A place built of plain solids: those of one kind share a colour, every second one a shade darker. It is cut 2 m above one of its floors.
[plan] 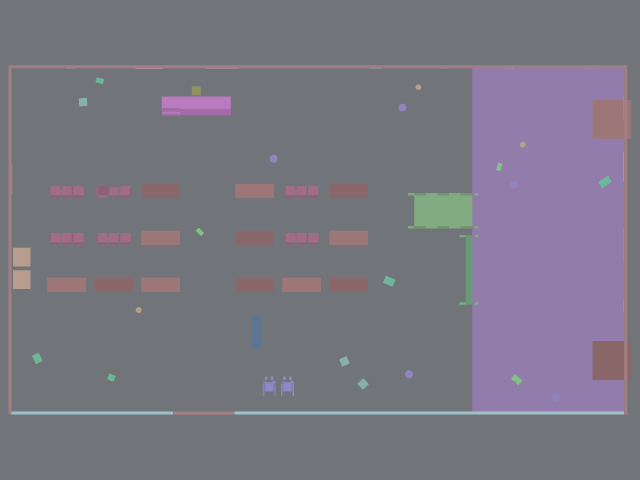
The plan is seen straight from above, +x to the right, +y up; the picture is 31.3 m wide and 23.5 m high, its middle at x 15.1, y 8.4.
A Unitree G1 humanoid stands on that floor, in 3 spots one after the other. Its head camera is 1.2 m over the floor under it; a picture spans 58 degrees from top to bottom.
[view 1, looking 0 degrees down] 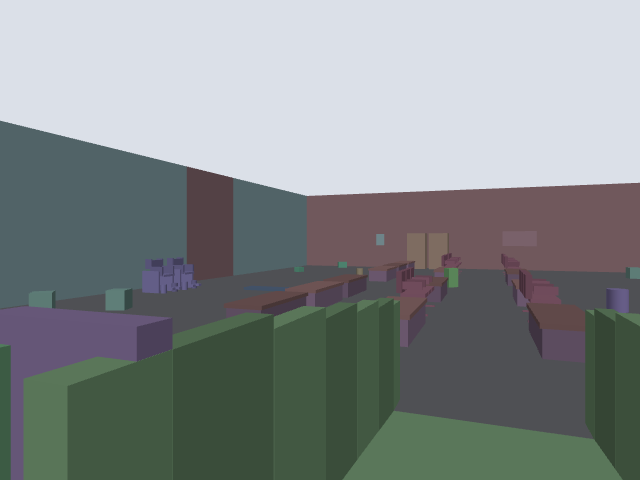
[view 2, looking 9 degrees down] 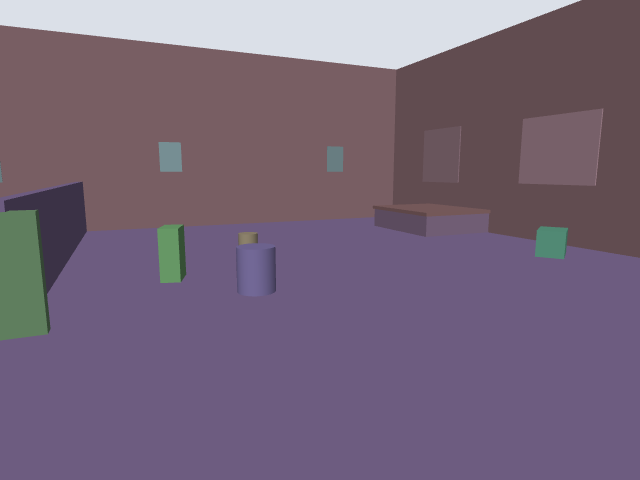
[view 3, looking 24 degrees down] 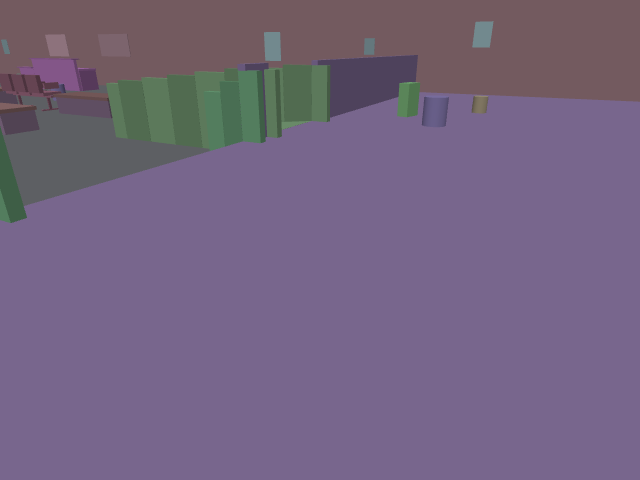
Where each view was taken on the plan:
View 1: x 23.45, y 9.83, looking -159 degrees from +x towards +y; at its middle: wall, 25.12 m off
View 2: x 23.45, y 6.94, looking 66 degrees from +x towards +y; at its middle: wing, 7.67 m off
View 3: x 26.27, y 3.60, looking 117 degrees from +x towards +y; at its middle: wing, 2.95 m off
